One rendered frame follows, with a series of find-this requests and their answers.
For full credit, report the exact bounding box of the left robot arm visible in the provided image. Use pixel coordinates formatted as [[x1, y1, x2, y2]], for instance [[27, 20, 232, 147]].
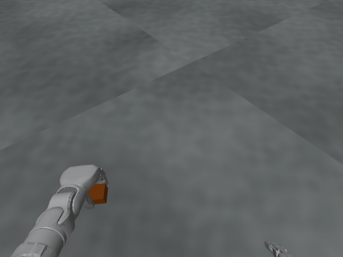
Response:
[[10, 184, 86, 257]]

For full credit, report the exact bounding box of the right robot hand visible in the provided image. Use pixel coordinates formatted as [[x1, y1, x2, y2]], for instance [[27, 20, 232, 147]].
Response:
[[265, 240, 293, 257]]

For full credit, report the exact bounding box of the left robot hand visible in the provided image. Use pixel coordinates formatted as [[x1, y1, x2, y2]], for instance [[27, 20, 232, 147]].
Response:
[[59, 164, 108, 209]]

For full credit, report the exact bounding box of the small box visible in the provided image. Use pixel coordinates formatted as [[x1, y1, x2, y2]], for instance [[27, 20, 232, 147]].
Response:
[[88, 184, 108, 204]]

